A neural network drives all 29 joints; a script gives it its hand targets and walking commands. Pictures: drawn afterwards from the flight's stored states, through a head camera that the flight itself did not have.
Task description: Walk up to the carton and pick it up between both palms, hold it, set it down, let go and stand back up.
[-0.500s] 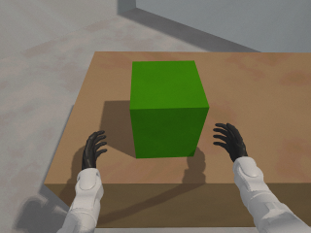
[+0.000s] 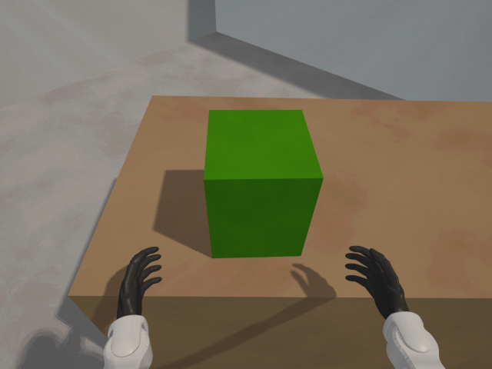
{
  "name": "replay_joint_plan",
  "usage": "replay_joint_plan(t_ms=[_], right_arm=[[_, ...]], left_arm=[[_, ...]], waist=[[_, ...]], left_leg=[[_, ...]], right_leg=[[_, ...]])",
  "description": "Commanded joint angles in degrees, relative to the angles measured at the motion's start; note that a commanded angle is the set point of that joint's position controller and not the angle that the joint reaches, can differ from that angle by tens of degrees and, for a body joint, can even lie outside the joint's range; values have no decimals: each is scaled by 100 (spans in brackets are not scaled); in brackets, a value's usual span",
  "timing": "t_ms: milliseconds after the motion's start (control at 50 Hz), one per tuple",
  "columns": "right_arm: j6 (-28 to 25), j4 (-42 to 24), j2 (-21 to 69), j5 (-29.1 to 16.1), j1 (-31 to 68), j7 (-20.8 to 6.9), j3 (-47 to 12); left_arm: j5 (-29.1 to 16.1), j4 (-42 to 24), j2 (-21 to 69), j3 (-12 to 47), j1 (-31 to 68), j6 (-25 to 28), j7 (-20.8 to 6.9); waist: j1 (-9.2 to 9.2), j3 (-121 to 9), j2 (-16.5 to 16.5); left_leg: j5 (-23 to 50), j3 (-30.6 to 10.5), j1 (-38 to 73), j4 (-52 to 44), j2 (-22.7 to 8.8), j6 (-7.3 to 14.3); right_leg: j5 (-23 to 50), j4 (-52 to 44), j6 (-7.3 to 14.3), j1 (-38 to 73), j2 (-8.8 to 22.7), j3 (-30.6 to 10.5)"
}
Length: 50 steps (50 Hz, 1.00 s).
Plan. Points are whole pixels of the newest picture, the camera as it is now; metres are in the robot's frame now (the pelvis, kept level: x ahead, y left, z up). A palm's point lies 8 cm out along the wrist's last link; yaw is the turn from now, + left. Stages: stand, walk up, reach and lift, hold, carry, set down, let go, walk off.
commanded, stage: set down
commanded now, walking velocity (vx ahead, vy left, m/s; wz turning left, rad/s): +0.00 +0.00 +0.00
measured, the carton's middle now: (256, 185) +0.50 +0.03 +0.00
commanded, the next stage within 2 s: let go in 2.00 s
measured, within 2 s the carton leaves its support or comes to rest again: neither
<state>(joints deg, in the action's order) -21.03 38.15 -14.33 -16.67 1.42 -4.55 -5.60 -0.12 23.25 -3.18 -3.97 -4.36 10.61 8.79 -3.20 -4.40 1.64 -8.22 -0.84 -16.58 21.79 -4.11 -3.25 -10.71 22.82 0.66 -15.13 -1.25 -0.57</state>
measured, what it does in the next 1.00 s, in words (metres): stands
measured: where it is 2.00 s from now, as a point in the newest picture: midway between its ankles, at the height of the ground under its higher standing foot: outside the picture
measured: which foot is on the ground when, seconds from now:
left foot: down 0.00-1.00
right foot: down 0.00-1.00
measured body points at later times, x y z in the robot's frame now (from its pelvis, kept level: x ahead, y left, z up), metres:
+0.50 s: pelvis +0.01 +0.00 +0.00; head +0.02 +0.02 +0.45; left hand +0.21 +0.21 -0.02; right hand +0.22 -0.21 -0.01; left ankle +0.03 +0.16 -0.74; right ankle +0.01 -0.11 -0.74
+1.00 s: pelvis +0.02 +0.01 +0.00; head +0.03 +0.03 +0.45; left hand +0.20 +0.22 -0.04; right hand +0.21 -0.21 -0.04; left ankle +0.03 +0.16 -0.74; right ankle +0.01 -0.11 -0.74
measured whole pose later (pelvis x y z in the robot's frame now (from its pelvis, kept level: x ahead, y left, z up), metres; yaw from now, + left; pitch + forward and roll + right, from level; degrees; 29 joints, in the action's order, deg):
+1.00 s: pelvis +0.02 +0.01 +0.00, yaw +0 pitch +2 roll +0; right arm -19.7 30.4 -14.3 -11.1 -15.9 -4.1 -3.2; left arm -0.4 16.7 -5.0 -1.1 -17.8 7.0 6.3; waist -3.2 -1.3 2.3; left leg -9.5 -0.8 -12.8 20.3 -3.4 -3.1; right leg -11.1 19.4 0.1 -10.3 -0.5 -0.6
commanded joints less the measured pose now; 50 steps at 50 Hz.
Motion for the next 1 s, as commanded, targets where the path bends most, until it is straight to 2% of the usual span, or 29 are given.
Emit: replay_joint_plan(t_ms=[0, 40, 80, 100, 120, 140, 200, 220, 260, 300, 380, 420, 480, 500, 520, 540, 560, 580, 660, 700, 740, 760, 780, 840, 880, 900, 920, 960, 980], right_arm=[[-179, -1246, -937, 41, 701, -79, 464], [-189, -1377, -992, 43, 142, -105, 543], [-200, -1548, -930, 37, -326, -104, 566], [-144, -1528, -824, 10, -80, -129, 437], [-123, -1674, -781, 31, -7, -154, 436], [-157, -1667, -858, -19, -530, -179, 498], [-160, -2100, -863, 22, -668, -201, 637], [-218, -2323, -827, 44, -895, -169, 668], [-231, -2355, -874, 112, -1016, -149, 699], [-208, -2296, -787, 103, -1164, -153, 665], [-86, -2278, -658, 189, -1512, -114, 468], [-109, -2413, -751, 147, -1536, -82, 537], [-26, -2191, -626, 200, -1524, -68, 581], [-14, -2181, -558, 217, -1582, -60, 539], [-28, -2213, -547, 293, -1474, -27, 570], [-80, -2292, -571, 278, -1564, -48, 580], [-45, -2056, -549, 286, -1647, -23, 616], [-52, -2058, -585, 321, -1497, -13, 682], [-165, -1869, -599, 292, -1661, 1, 631], [-163, -1656, -480, 371, -1788, 61, 561], [-197, -1634, -476, 390, -1812, 68, 460], [-201, -1701, -507, 401, -1784, 94, 514], [-239, -1767, -434, 362, -1744, 115, 437], [-217, -1751, -378, 474, -1682, 130, 461], [-197, -1499, -348, 465, -1635, 118, 467], [-192, -1686, -360, 506, -1575, 135, 543], [-135, -1362, -430, 538, -1586, 145, 614], [-43, -1316, -419, 611, -1710, 113, 649], [-40, -1414, -343, 615, -1640, 117, 618]], left_arm=[[-474, -1062, -380, 313, 549, 106, -21], [-448, -1379, -389, 421, 109, 105, 1], [-373, -1600, -375, 384, -356, 92, 25], [-455, -1755, -355, 564, 50, 121, 50], [-461, -1743, -396, 533, 150, 104, 76], [-513, -1995, -328, 652, -401, 86, 88], [-588, -2055, -473, 604, -423, 94, 129], [-585, -2245, -455, 585, -845, 114, 130], [-575, -2121, -500, 570, -919, 128, 74], [-521, -2180, -454, 566, -1025, 111, 72], [-416, -1712, -394, 550, -1230, -35, -47], [-429, -1945, -409, 534, -1273, 30, -57], [-387, -1793, -455, 573, -1162, -12, -91], [-406, -1733, -476, 509, -1270, -27, -110], [-432, -1803, -589, 506, -1100, 6, -122], [-417, -2023, -617, 499, -1247, 37, -84], [-306, -1774, -557, 502, -1320, -18, -111], [-350, -1744, -627, 481, -1154, 5, -141], [-310, -1858, -679, 412, -1335, 17, -147], [-245, -1448, -760, 363, -1346, 16, -250], [-144, -1507, -802, 290, -1408, -22, -286], [-162, -1382, -809, 217, -1503, -41, -331], [-186, -1625, -907, 193, -1373, 3, -321], [-228, -1417, -944, 193, -1280, -22, -338], [-138, -1550, -953, 165, -1166, -80, -307], [-237, -1650, -1004, 210, -1165, -72, -299], [-217, -1475, -977, 260, -1125, -140, -324], [-162, -1395, -942, 317, -1266, -251, -340], [-225, -1291, -978, 304, -1220, -268, -370]], waist=[[255, -540, 523], [291, -487, 349], [263, -454, 422], [324, -555, 178], [217, -543, 171], [295, -508, 169], [216, -436, 345], [182, -610, 358], [214, -732, 522], [227, -449, 379], [223, -84, 489], [243, -18, 500], [286, 21, 270], [183, -70, 312], [264, -142, 388], [178, -292, 239], [287, -242, 236], [273, -277, 382], [224, -440, 186], [330, -341, 303], [281, -378, 148], [270, -295, 387], [206, -446, 253], [236, -150, 390], [121, -232, 109], [154, -291, 262], [259, -90, 183], [193, -46, 15], [232, -87, 114]], left_leg=[[-59, 501, 813, -471, 556, 343], [86, 478, 1000, -489, 537, 313], [168, 439, 1165, -479, 501, 289], [52, 472, 1149, -444, 533, 301], [-19, 495, 1065, -458, 523, 291], [117, 457, 1306, -463, 476, 278], [-93, 503, 1288, -417, 463, 291], [310, 486, 1438, -368, 480, 257], [457, 501, 1564, -290, 513, 305], [472, 514, 1457, -338, 506, 261], [362, 542, 1628, -428, 498, 333], [503, 544, 1524, -396, 537, 303], [299, 565, 1556, -440, 516, 319], [384, 564, 1520, -445, 524, 332], [358, 547, 1527, -407, 564, 334], [592, 540, 1565, -383, 521, 280], [561, 537, 1651, -390, 530, 292], [485, 522, 1573, -366, 535, 285], [1071, 548, 1637, -267, 557, 245], [1014, 539, 1624, -279, 567, 276], [993, 565, 1594, -287, 578, 261], [1032, 558, 1589, -311, 589, 294], [1072, 554, 1521, -315, 586, 291], [658, 590, 1433, -360, 605, 334], [746, 579, 1556, -379, 569, 296], [742, 580, 1560, -387, 543, 313], [785, 574, 1635, -365, 530, 275], [822, 579, 1670, -438, 529, 255], [742, 562, 1664, -387, 539, 301]], right_leg=[[-545, -546, 54, 647, 53, 26], [-343, -560, 61, 609, 13, 24], [-275, -594, 83, 704, -42, 28], [-422, -606, 123, 533, 20, 10], [-510, -575, 126, 465, 7, -3], [-367, -608, 156, 521, -23, 50], [-607, -638, 124, 367, -33, -13], [-260, -625, 131, 508, -56, 58], [-34, -656, 80, 545, -51, -21], [-59, -651, 94, 522, -32, -2], [-111, -741, 94, 452, 41, -32], [73, -735, 49, 541, 44, -63], [-133, -751, 59, 480, 93, -113], [-68, -776, 81, 521, 61, -107], [5, -760, 63, 561, 88, -88], [258, -659, 100, 658, 64, -73], [322, -712, 92, 717, 57, -96], [179, -725, 65, 622, 32, -67], [903, -631, 49, 834, 26, -63], [1151, -617, -9, 882, 79, -110], [1250, -589, -21, 1040, 107, -129], [1351, -610, -75, 1058, 95, -83], [1405, -590, -84, 1118, 122, -146], [938, -646, -116, 1010, 158, -141], [628, -667, -50, 828, 83, -73], [628, -678, -41, 841, 83, -56], [595, -736, -39, 721, 70, -50], [490, -761, 34, 621, 37, -27], [427, -809, 4, 642, 84, -53]])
